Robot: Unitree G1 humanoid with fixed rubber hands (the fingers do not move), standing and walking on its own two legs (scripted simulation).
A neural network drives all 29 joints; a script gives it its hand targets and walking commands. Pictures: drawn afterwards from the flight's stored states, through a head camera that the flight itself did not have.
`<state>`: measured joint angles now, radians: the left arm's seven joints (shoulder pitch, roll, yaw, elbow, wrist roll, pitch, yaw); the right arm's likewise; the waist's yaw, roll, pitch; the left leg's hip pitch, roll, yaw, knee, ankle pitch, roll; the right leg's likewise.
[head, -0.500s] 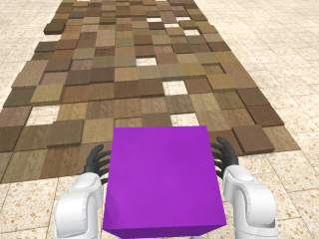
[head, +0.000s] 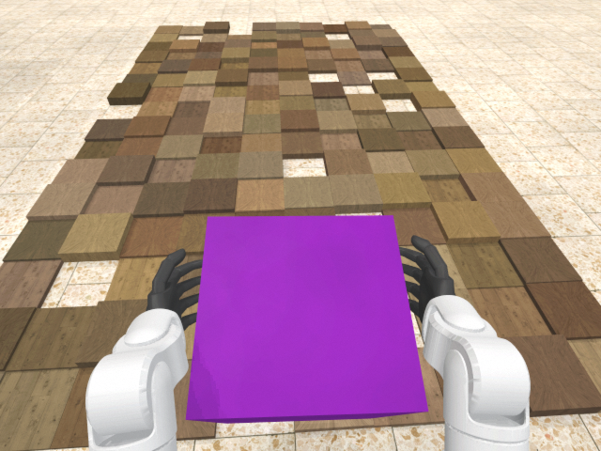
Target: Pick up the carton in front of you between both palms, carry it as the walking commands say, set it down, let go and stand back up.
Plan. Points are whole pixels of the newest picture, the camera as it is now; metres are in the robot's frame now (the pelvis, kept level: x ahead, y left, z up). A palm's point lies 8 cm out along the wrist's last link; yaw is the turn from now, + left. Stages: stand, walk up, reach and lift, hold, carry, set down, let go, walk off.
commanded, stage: carry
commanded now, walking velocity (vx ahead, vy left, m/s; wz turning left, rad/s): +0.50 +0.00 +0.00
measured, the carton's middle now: (300, 331) +0.26 +0.01 +0.05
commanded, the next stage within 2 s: none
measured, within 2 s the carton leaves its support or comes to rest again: neither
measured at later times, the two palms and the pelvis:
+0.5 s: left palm (220, 120) +0.63 +0.15 +0.14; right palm (378, 108) +0.67 -0.15 +0.14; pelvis +0.29 -0.03 +0.02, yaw +0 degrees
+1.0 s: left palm (244, 46) +1.02 +0.14 +0.14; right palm (361, 41) +0.99 -0.16 +0.16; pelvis +0.65 +0.02 +0.03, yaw -1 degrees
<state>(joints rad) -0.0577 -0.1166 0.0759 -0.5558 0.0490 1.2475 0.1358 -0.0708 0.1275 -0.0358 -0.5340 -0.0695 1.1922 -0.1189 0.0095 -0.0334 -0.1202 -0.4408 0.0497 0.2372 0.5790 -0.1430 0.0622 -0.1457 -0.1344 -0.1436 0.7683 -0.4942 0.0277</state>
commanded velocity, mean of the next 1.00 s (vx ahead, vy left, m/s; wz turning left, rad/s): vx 0.50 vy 0.00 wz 0.00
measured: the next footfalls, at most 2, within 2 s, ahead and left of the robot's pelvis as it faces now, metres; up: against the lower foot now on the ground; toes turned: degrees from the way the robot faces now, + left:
right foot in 0.28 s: +0.26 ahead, -0.13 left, +0.00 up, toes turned -10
left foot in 0.66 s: +0.59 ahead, +0.07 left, +0.01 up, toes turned +1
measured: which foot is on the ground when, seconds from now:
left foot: down 0.00-0.30, up 0.32-0.64, down 0.66-1.00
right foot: up 0.00-0.26, down 0.28-0.66, up 0.68-1.00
